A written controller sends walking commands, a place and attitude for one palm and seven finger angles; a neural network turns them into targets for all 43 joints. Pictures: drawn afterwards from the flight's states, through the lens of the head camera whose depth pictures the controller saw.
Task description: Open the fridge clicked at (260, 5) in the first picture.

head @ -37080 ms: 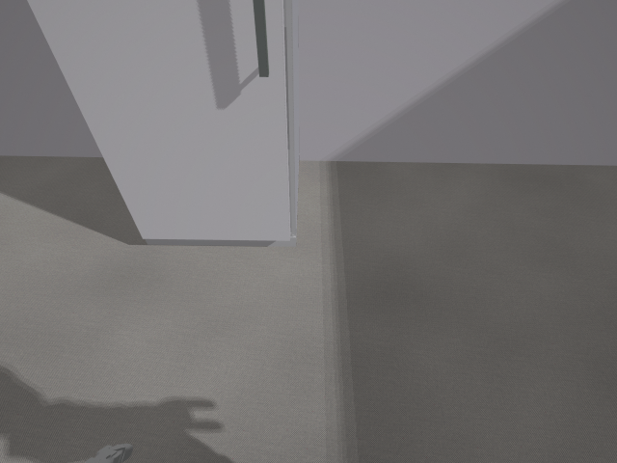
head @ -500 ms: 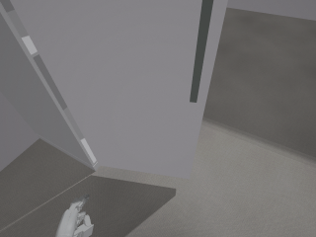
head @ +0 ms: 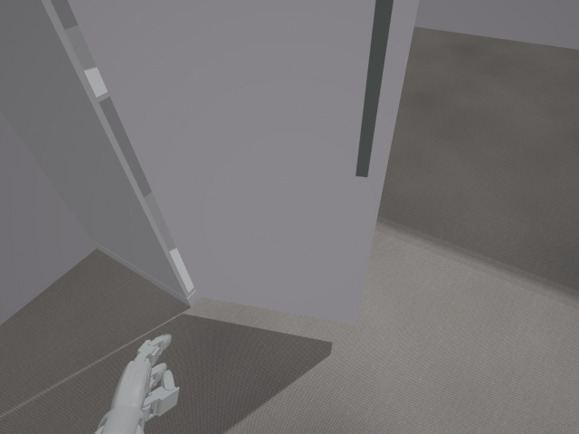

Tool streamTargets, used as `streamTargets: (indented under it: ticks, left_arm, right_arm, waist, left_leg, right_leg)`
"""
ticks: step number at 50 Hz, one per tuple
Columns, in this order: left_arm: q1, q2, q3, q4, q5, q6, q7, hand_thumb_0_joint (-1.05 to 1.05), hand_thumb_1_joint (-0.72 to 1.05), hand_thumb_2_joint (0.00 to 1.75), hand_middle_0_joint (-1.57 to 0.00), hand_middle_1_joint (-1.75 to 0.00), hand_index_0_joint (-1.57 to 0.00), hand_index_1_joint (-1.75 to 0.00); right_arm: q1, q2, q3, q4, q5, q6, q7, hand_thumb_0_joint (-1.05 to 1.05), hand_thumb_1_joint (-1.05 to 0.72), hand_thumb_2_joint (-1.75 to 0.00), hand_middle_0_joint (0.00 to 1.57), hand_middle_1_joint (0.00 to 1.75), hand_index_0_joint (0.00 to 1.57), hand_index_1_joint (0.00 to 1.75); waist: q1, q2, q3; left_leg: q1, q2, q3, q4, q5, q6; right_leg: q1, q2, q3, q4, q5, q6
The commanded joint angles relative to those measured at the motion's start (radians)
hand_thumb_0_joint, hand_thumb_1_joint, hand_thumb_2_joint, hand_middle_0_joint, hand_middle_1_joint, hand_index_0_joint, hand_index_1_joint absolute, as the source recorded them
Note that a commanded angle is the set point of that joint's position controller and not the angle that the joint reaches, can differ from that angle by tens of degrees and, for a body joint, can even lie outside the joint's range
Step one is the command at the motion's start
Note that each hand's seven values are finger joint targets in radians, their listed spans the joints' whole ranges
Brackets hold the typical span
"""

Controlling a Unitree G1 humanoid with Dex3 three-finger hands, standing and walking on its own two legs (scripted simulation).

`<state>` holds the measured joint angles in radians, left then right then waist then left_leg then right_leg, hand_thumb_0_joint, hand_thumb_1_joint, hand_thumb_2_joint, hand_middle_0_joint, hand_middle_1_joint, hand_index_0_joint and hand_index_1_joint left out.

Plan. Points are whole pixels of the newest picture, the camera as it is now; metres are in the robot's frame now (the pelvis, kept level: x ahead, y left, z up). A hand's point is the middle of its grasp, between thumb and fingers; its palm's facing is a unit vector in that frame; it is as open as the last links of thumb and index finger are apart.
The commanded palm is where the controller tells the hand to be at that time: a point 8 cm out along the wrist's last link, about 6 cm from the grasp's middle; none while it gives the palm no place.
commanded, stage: step back with the hand held close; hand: right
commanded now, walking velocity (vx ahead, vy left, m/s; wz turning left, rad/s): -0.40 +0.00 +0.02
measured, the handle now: (376, 64) +0.61 -0.10 +0.24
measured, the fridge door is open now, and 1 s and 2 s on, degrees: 71 71 71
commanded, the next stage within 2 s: stop stepping back and stand still in 0.16 s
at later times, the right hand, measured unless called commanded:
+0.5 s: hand out of the picture +0.08 -0.34 +0.19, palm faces +0.40 +0.79 -0.46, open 7.4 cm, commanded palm +0.03 -0.37 +0.19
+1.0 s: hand out of the picture +0.03 -0.38 +0.18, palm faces +0.43 +0.77 -0.48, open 7.4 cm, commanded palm -0.02 -0.42 +0.19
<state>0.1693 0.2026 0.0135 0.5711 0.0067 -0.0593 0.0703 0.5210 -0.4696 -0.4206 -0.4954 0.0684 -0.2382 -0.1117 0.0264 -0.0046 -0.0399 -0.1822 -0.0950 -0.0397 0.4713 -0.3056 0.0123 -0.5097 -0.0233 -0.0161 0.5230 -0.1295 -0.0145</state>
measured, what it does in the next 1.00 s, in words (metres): walks backwards: right foot, then left foot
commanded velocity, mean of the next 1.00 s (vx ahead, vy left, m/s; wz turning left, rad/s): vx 0.05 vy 0.06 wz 0.00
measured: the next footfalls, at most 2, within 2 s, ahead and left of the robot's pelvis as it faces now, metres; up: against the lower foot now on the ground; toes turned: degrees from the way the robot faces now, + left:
right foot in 0.12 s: +0.07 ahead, -0.09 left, +0.00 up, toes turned +1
left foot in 0.52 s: -0.16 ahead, +0.02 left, +0.00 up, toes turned +6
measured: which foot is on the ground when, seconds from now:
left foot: down 0.00-0.12, up 0.14-0.50, down 0.52-0.68, up 0.70-0.82, down 0.84-1.00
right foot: up 0.00-0.10, down 0.12-0.46, up 0.48-0.66, down 0.68-1.00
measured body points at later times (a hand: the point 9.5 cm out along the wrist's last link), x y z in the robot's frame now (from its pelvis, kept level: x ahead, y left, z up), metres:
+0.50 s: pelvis -0.11 -0.07 +0.02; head -0.12 -0.11 +0.47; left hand +0.05 +0.15 -0.04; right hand +0.05 -0.38 +0.22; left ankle -0.21 +0.01 -0.71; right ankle +0.00 -0.11 -0.71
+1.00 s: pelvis -0.16 -0.12 +0.00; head -0.17 -0.12 +0.45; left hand -0.04 +0.12 -0.10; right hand +0.00 -0.42 +0.20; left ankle -0.14 -0.02 -0.73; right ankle -0.15 -0.23 -0.68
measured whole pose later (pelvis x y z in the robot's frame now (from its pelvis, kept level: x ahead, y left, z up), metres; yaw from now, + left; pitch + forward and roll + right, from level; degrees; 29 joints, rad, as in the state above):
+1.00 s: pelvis -0.16 -0.12 +0.00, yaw +0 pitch -1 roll +0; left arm 0.31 0.19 -0.01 0.69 0.01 -0.09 0.05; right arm 0.59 -0.43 -0.44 -0.50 0.03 -0.23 -0.14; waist 0.01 0.01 -0.03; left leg -0.28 -0.02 0.07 0.58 -0.29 0.06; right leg -0.45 -0.04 -0.05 0.99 -0.43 0.00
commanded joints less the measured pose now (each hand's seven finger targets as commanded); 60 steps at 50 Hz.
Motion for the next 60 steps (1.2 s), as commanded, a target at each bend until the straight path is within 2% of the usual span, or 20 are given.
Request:
streamTargets:
  ticks: [1, 4, 6, 8, 14, 17, 21, 22, 23, 24, 25, 27, 31, 34, 37, 41, 43, 52, 55, 60]
  left_arm:
    - [-0.074, 0.108, 0.044, -0.119, 0.011, -0.046, 0.004, 0.00, 0.90, 0.90, -0.20, -0.30, -0.20, -0.30]
    - [-0.051, 0.125, 0.009, -0.110, 0.009, -0.053, 0.027, 0.00, 0.90, 0.90, -0.20, -0.30, -0.20, -0.30]
    - [-0.071, 0.168, 0.028, -0.115, 0.003, -0.077, 0.038, 0.00, 0.90, 0.90, -0.20, -0.30, -0.20, -0.30]
    - [-0.015, 0.141, 0.041, -0.105, 0.005, -0.111, 0.008, 0.00, 0.90, 0.90, -0.20, -0.30, -0.20, -0.30]
    - [-0.005, 0.147, 0.068, -0.124, -0.002, -0.143, -0.027, 0.00, 0.90, 0.90, -0.20, -0.30, -0.20, -0.30]
    - [-0.033, 0.114, 0.043, -0.121, 0.007, -0.121, -0.020, 0.00, 0.90, 0.90, -0.20, -0.30, -0.20, -0.30]
    - [-0.044, 0.102, 0.053, -0.107, 0.031, -0.095, 0.009, 0.00, 0.90, 0.90, -0.20, -0.30, -0.20, -0.30]
    - [-0.015, 0.095, 0.052, -0.095, 0.019, -0.093, 0.006, 0.00, 0.90, 0.90, -0.20, -0.30, -0.20, -0.30]
    - [0.026, 0.098, 0.047, -0.071, -0.010, -0.083, -0.003, 0.00, 0.90, 0.90, -0.20, -0.30, -0.20, -0.30]
    - [0.007, 0.109, 0.060, -0.065, -0.019, -0.074, 0.002, 0.00, 0.90, 0.90, -0.20, -0.30, -0.20, -0.30]
    - [-0.025, 0.106, 0.042, -0.062, -0.011, -0.065, 0.001, 0.00, 0.90, 0.90, -0.20, -0.30, -0.20, -0.30]
    - [-0.053, 0.084, -0.014, -0.096, 0.018, -0.080, -0.029, 0.00, 0.90, 0.90, -0.20, -0.30, -0.20, -0.30]
    - [-0.051, 0.137, 0.035, -0.051, -0.010, -0.094, 0.027, 0.00, 0.90, 0.90, -0.20, -0.30, -0.20, -0.30]
    - [-0.038, 0.143, 0.017, -0.096, -0.002, -0.120, 0.028, 0.00, 0.90, 0.90, -0.20, -0.30, -0.20, -0.30]
    - [-0.020, 0.118, 0.018, -0.083, 0.009, -0.139, 0.008, 0.00, 0.90, 0.90, -0.20, -0.30, -0.20, -0.30]
    - [-0.034, 0.126, 0.028, -0.116, -0.003, -0.124, -0.021, 0.00, 0.90, 0.90, -0.20, -0.30, -0.20, -0.30]
    - [-0.040, 0.110, 0.046, -0.127, -0.003, -0.101, -0.023, 0.00, 0.90, 0.90, -0.20, -0.30, -0.20, -0.30]
    - [-0.002, 0.113, 0.015, -0.050, 0.012, -0.117, 0.022, 0.00, 0.90, 0.90, -0.20, -0.30, -0.20, -0.30]
    - [-0.021, 0.141, 0.023, -0.090, 0.013, -0.141, 0.013, 0.00, 0.90, 0.90, -0.20, -0.30, -0.20, -0.30]
    - [-0.016, 0.111, 0.015, -0.065, 0.008, -0.172, -0.012, 0.00, 0.90, 0.90, -0.20, -0.30, -0.20, -0.30]
  right_arm:
    - [-0.011, -0.176, -0.136, -0.201, -0.003, -0.060, -0.034, 0.00, -0.90, -0.90, 0.20, 0.30, 0.20, 0.30]
    - [-0.106, -0.166, -0.103, -0.178, -0.022, -0.047, -0.029, 0.00, -0.90, -0.90, 0.20, 0.30, 0.20, 0.30]
    - [-0.219, -0.203, -0.099, -0.242, -0.042, -0.057, -0.025, 0.00, -0.90, -0.90, 0.20, 0.30, 0.20, 0.30]
    - [-0.134, -0.168, -0.100, -0.183, -0.027, -0.071, -0.023, 0.00, -0.90, -0.90, 0.20, 0.30, 0.20, 0.30]
    - [0.059, -0.135, -0.111, -0.398, -0.005, -0.026, -0.020, 0.00, -0.90, -0.90, 0.20, 0.30, 0.20, 0.30]
    - [0.107, -0.138, -0.139, -0.358, 0.001, 0.018, -0.038, 0.00, -0.90, -0.90, 0.20, 0.30, 0.20, 0.30]
    - [0.060, -0.152, -0.142, -0.219, 0.008, 0.082, -0.055, 0.00, -0.90, -0.90, 0.20, 0.30, 0.20, 0.30]
    - [0.059, -0.131, -0.108, -0.200, -0.001, 0.082, -0.054, 0.00, -0.90, -0.90, 0.20, 0.30, 0.20, 0.30]
    - [0.070, -0.155, -0.103, -0.197, -0.011, 0.073, -0.052, 0.00, -0.90, -0.90, 0.20, 0.30, 0.20, 0.30]
    - [0.017, -0.123, -0.080, -0.228, 0.001, 0.077, -0.042, 0.00, -0.90, -0.90, 0.20, 0.30, 0.20, 0.30]
    - [-0.030, -0.152, -0.091, -0.265, 0.005, 0.079, -0.031, 0.00, -0.90, -0.90, 0.20, 0.30, 0.20, 0.30]
    - [-0.259, -0.262, -0.180, -0.328, 0.001, 0.039, -0.054, 0.00, -0.90, -0.90, 0.20, 0.30, 0.20, 0.30]
    - [-0.228, -0.069, -0.009, -0.105, -0.032, 0.063, -0.060, 0.00, -0.90, -0.90, 0.20, 0.30, 0.20, 0.30]
    - [-0.292, -0.129, -0.049, -0.268, -0.039, 0.012, -0.060, 0.00, -0.90, -0.90, 0.20, 0.30, 0.20, 0.30]
    - [-0.182, -0.188, -0.137, -0.307, -0.024, -0.012, -0.047, 0.00, -0.90, -0.90, 0.20, 0.30, 0.20, 0.30]
    - [0.055, -0.150, -0.165, -0.262, -0.025, 0.003, -0.050, 0.00, -0.90, -0.90, 0.20, 0.30, 0.20, 0.30]
    - [0.047, -0.158, -0.168, -0.216, -0.023, 0.007, -0.049, 0.00, -0.90, -0.90, 0.20, 0.30, 0.20, 0.30]
    - [-0.149, -0.101, -0.093, -0.090, -0.034, -0.032, -0.059, 0.00, -0.90, -0.90, 0.20, 0.30, 0.20, 0.30]
    - [-0.227, -0.106, -0.065, -0.224, -0.050, -0.052, -0.063, 0.00, -0.90, -0.90, 0.20, 0.30, 0.20, 0.30]
    - [-0.111, -0.120, -0.097, -0.257, -0.056, -0.038, -0.064, 0.00, -0.90, -0.90, 0.20, 0.30, 0.20, 0.30]
  waist:
    - [-0.039, 0.137, 0.034]
    - [-0.010, 0.024, 0.107]
    - [-0.045, -0.279, -0.004]
    - [-0.065, -0.198, -0.184]
    - [-0.050, -0.136, -0.251]
    - [-0.053, -0.205, -0.153]
    - [-0.060, -0.406, -0.049]
    - [-0.069, -0.284, -0.047]
    - [-0.071, 0.119, -0.071]
    - [-0.044, 0.339, -0.016]
    - [-0.015, 0.290, 0.002]
    - [0.005, 0.189, 0.000]
    - [-0.003, -0.017, 0.069]
    - [-0.005, -0.430, 0.093]
    - [-0.010, -0.186, 0.040]
    - [-0.057, -0.172, -0.064]
    - [-0.053, 0.206, -0.036]
    - [-0.006, 0.012, 0.028]
    - [-0.029, -0.308, 0.042]
    - [-0.040, -0.223, 0.005]
  left_leg:
    - [-0.540, 0.379, -0.223, -0.332, -0.093, 0.173]
    - [-0.210, 0.209, -0.045, -0.034, 0.495, 0.041]
    - [-0.166, 0.036, 0.020, 0.244, 0.105, -0.016]
    - [-0.246, 0.028, -0.026, 0.378, -0.194, 0.003]
    - [-0.205, 0.007, 0.014, 0.551, -0.124, -0.025]
    - [-0.148, -0.032, 0.096, 0.443, -0.130, -0.016]
    - [0.214, -0.119, 0.268, 0.027, -0.298, 0.029]
    - [0.214, -0.047, 0.247, -0.163, -0.268, 0.077]
    - [-0.027, 0.192, 0.046, -0.276, -0.127, 0.163]
    - [-0.300, 0.385, -0.118, -0.287, -0.002, 0.224]
    - [-0.300, 0.422, -0.141, -0.291, -0.024, 0.242]
    - [-0.177, 0.513, -0.282, -0.238, -0.087, 0.208]
    - [-0.227, 0.293, -0.050, -0.076, -0.174, 0.103]
    - [-0.370, 0.075, 0.113, 0.348, -0.222, -0.015]
    - [-0.266, 0.085, 0.063, 0.365, -0.233, -0.014]
    - [0.204, 0.082, 0.077, 0.043, -0.096, 0.024]
    - [0.111, 0.420, -0.488, -0.256, -0.425, 0.193]
    - [-0.242, 0.251, -0.035, -0.070, -0.225, 0.092]
    - [-0.310, 0.089, 0.053, 0.349, -0.205, -0.011]
    - [-0.109, 0.113, 0.065, 0.168, -0.062, -0.023]
  right_leg:
    - [0.307, 0.053, 0.051, 0.483, -0.239, 0.044]
    - [0.171, 0.007, 0.057, -0.092, -0.004, 0.025]
    - [0.297, -0.182, 0.230, -0.205, 0.756, -0.007]
    - [0.498, -0.254, 0.246, -0.151, 0.887, -0.017]
    - [0.411, -0.228, 0.236, -0.314, 0.059, -0.033]
    - [0.310, -0.161, 0.235, -0.534, -0.484, 0.118]
    - [0.085, 0.002, 0.004, -0.596, -0.432, 0.326]
    - [0.113, 0.068, -0.103, -0.359, -0.331, 0.325]
    - [0.259, 0.097, -0.116, 0.189, -0.285, 0.185]
    - [0.259, 0.042, 0.107, 0.609, -0.345, 0.072]
    - [0.084, 0.050, 0.142, 0.789, -0.333, -0.021]
    - [-0.036, -0.082, 0.123, 0.612, -0.301, 0.028]
    - [0.294, 0.000, -0.047, 0.051, -0.224, -0.004]
    - [0.353, -0.257, 0.441, -0.239, -0.138, -0.130]
    - [0.263, -0.285, 0.449, -0.224, -0.089, -0.175]
    - [-0.046, -0.112, 0.056, 0.007, -0.383, -0.051]
    - [-0.201, 0.042, -0.044, 0.551, -0.449, 0.008]
    - [0.352, -0.014, -0.067, 0.000, -0.187, -0.010]
    - [0.335, -0.319, 0.444, -0.315, -0.279, -0.150]
    - [0.261, -0.211, 0.201, -0.228, -0.043, -0.102]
